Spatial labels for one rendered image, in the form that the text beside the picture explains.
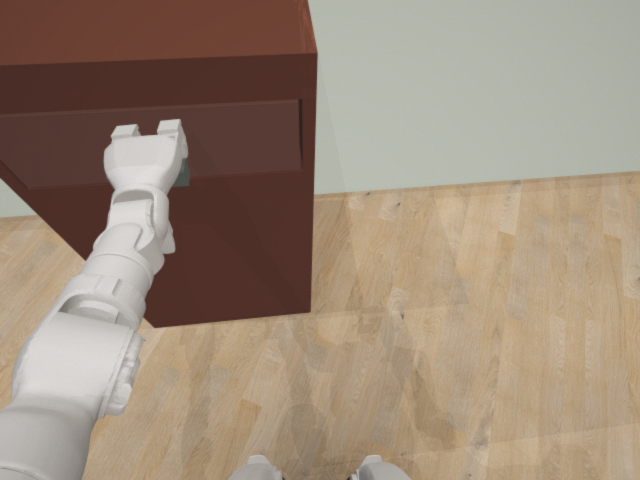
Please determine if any handle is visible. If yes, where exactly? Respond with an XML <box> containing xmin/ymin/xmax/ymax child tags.
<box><xmin>107</xmin><ymin>157</ymin><xmax>190</xmax><ymax>190</ymax></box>

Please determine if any left robot upper arm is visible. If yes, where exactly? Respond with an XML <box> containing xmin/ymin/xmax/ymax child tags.
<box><xmin>0</xmin><ymin>312</ymin><xmax>143</xmax><ymax>480</ymax></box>

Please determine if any robot shin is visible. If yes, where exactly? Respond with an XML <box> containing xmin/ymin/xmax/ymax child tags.
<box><xmin>247</xmin><ymin>455</ymin><xmax>272</xmax><ymax>467</ymax></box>
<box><xmin>358</xmin><ymin>455</ymin><xmax>383</xmax><ymax>470</ymax></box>

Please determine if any cabinet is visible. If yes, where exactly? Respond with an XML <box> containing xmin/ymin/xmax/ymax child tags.
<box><xmin>0</xmin><ymin>0</ymin><xmax>318</xmax><ymax>328</ymax></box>

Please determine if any left robot shin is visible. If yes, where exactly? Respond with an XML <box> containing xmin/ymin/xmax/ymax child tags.
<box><xmin>247</xmin><ymin>455</ymin><xmax>272</xmax><ymax>467</ymax></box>

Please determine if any right robot shin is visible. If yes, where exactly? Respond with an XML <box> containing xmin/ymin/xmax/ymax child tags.
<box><xmin>358</xmin><ymin>455</ymin><xmax>383</xmax><ymax>470</ymax></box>

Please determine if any left robot forearm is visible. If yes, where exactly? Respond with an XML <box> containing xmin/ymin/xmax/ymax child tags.
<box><xmin>11</xmin><ymin>183</ymin><xmax>169</xmax><ymax>401</ymax></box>

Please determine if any left robot hand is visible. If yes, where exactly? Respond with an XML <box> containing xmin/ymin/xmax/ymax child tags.
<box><xmin>104</xmin><ymin>119</ymin><xmax>188</xmax><ymax>254</ymax></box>

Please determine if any drawer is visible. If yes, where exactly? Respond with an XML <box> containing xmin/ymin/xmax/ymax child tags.
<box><xmin>0</xmin><ymin>99</ymin><xmax>300</xmax><ymax>188</ymax></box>

